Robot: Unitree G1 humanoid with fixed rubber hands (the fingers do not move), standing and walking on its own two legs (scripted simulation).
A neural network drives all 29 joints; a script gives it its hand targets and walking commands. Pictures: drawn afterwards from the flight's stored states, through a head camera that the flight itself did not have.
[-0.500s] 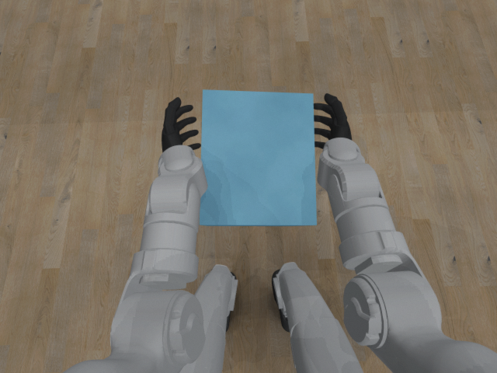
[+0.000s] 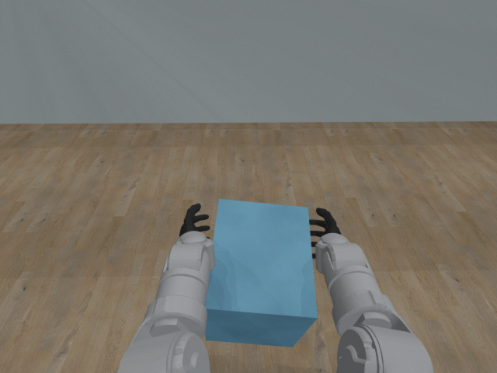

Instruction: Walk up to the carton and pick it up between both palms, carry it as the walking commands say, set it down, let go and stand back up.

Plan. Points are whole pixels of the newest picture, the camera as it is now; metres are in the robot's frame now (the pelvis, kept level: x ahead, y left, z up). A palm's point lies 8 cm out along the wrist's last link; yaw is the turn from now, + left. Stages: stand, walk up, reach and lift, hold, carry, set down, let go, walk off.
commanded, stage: reach and lift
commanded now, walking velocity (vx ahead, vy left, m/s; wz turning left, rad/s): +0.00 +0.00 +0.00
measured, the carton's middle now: (256, 274) +0.33 +0.00 -0.03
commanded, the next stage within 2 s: hold in 1.24 s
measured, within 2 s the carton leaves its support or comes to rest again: neither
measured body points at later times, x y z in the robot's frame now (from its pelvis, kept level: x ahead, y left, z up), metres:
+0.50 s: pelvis +0.04 +0.00 +0.01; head -0.05 +0.00 +0.46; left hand +0.35 +0.13 +0.07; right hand +0.34 -0.13 +0.05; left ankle +0.06 +0.11 -0.72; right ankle +0.06 -0.12 -0.72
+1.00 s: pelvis +0.01 +0.00 +0.01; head -0.09 +0.00 +0.45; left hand +0.33 +0.13 +0.07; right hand +0.33 -0.12 +0.06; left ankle +0.06 +0.11 -0.72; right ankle +0.06 -0.12 -0.72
